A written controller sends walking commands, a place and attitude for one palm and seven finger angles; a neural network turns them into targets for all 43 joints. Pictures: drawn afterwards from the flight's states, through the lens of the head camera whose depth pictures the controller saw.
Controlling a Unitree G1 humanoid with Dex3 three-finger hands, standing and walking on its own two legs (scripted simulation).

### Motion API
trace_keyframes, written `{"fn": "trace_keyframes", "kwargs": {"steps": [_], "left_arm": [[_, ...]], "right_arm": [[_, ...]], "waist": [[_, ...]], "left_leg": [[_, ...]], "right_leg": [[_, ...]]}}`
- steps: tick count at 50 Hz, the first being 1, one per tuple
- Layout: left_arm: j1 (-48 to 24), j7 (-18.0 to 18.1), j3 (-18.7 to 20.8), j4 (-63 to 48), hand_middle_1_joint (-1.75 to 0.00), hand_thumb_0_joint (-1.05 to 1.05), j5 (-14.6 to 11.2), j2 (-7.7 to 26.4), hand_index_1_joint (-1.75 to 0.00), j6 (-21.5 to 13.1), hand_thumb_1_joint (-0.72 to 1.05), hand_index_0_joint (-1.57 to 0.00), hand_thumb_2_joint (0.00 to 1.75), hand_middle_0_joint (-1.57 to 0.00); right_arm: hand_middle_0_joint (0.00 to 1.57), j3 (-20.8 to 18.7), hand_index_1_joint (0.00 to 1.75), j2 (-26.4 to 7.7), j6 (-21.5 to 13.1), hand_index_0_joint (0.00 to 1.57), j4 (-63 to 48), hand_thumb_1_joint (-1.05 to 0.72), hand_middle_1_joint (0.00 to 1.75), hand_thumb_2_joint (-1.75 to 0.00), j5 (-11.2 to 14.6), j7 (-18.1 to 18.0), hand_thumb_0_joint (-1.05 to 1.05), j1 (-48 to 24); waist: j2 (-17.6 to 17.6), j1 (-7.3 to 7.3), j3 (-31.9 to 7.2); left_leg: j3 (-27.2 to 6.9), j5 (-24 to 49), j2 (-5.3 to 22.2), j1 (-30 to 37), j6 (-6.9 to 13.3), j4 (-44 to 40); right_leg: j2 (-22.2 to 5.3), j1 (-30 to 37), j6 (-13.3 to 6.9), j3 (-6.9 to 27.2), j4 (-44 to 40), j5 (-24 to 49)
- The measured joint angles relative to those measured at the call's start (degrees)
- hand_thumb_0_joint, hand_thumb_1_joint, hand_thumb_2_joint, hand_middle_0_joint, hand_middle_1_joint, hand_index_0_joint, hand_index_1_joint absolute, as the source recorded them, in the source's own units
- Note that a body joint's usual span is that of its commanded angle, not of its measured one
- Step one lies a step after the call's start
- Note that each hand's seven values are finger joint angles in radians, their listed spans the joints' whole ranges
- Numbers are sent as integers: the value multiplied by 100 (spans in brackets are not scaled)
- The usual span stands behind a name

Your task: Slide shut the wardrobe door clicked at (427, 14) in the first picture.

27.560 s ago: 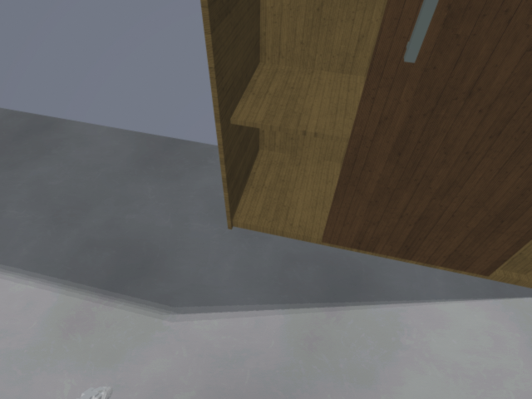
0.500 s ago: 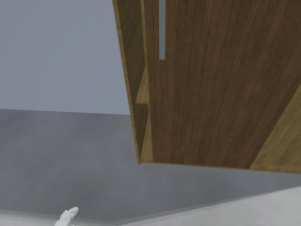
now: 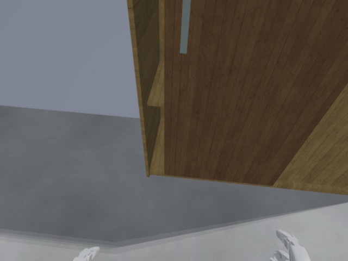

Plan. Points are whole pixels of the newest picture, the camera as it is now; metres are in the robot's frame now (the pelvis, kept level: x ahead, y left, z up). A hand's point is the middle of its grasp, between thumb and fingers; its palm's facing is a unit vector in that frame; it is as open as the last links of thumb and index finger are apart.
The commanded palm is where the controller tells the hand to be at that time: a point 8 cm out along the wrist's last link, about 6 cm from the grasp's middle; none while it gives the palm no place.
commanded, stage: let the arm hang, fingers relaxed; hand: right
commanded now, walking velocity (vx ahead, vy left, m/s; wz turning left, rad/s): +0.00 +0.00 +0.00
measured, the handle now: (186, 11) +0.73 +0.05 +0.27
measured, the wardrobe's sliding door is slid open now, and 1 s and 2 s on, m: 0.10 0.10 0.10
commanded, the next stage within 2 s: look to check the result in 0.90 s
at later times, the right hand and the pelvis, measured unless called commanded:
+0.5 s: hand out of the picture +0.00 -0.19 -0.15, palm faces +0.00 +0.98 -0.20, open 7.3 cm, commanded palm none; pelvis +0.00 -0.01 +0.03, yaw +0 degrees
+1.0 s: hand out of the picture +0.03 -0.19 -0.15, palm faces -0.01 +0.98 -0.19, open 7.4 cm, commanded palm none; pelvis +0.02 -0.02 +0.03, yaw +1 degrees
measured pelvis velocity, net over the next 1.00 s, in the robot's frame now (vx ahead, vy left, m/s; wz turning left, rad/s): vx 0.02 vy -0.02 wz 0.02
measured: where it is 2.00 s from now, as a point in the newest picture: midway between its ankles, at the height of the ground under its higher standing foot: outside the picture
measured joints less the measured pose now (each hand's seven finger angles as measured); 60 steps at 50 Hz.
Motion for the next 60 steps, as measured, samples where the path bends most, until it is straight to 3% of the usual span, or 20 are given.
{"fn": "trace_keyframes", "kwargs": {"steps": [3, 5, 8, 10, 17, 28, 60], "left_arm": [[22, 5, 6, 185, -30, 1, -103, -48, -30, 120, 91, -20, 90, -21], [127, 11, 102, 397, -30, 1, -167, -72, -30, 244, 91, -20, 90, -20], [341, 27, 189, 743, -30, 1, -164, -105, -30, 357, 91, -20, 90, -20], [503, 51, 211, 915, -30, 1, -169, -129, -30, 338, 91, -20, 90, -20], [726, 177, 93, 1448, -30, 1, -194, -396, -30, 205, 91, -20, 90, -20], [509, 166, 65, 1710, -30, 1, -226, -635, -30, 127, 91, -20, 90, -20], [186, 190, 111, 1797, -30, 0, -230, -279, -30, 54, 91, -20, 90, -20]], "right_arm": [[20, 516, 30, 400, -61, 19, 1144, -91, 30, -90, -3, 116, 1, 212], [21, 407, 30, 569, -200, 20, 1572, -98, 30, -90, 92, -37, -3, 273], [21, 412, 30, 466, -278, 21, 1993, -103, 30, -90, 12, -39, -5, 342], [21, 422, 30, 394, -290, 21, 2264, -101, 30, -90, 3, -40, -4, 427], [21, 521, 30, 239, -280, 20, 3052, -95, 30, -90, 59, -8, -1, 400], [20, 632, 30, 464, -391, 20, 3374, -91, 30, -90, 47, -55, 0, 149], [20, 589, 30, 351, -434, 20, 3424, -91, 30, -90, 47, -54, 0, -104]], "waist": [[99, -24, 256], [-26, -30, 389], [-142, -154, 451], [-190, -172, 417], [-43, -233, 464], [-167, -176, 344], [-125, -167, 464]], "left_leg": [[-54, 925, -64, 400, 124, -1067], [157, 1038, -190, 561, 209, -1365], [320, 1292, -327, 804, 270, -2013], [349, 1432, -380, 868, 264, -2273], [129, 1747, -194, 1160, 124, -2868], [13, 1793, -90, 1353, 35, -3012], [-41, 1599, -45, 1539, -10, -2988]], "right_leg": [[-68, 70, 106, -41, -31, -13], [-139, 23, 128, 230, 103, -323], [-208, 79, 94, 372, 195, -299], [-254, 391, 57, 370, -394, -20], [-69, 878, -55, 172, -1356, 389], [40, 1176, -140, 70, -1691, 516], [94, 1450, -181, 33, -1837, 403]]}}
